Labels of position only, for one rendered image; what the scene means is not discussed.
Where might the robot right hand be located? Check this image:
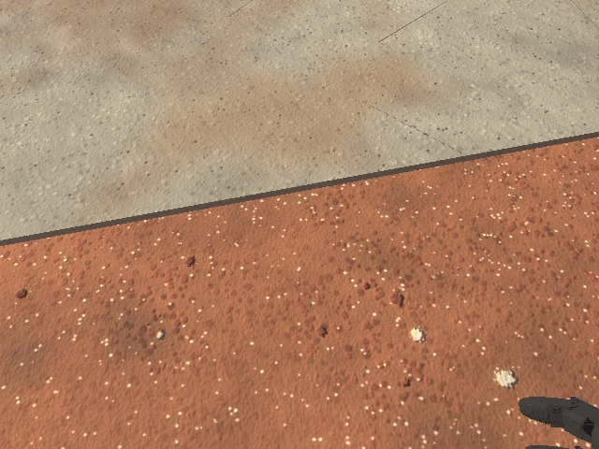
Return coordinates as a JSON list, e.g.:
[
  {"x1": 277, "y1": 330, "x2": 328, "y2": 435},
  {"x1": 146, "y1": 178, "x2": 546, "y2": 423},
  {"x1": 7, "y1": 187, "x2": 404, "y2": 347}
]
[{"x1": 519, "y1": 397, "x2": 599, "y2": 449}]

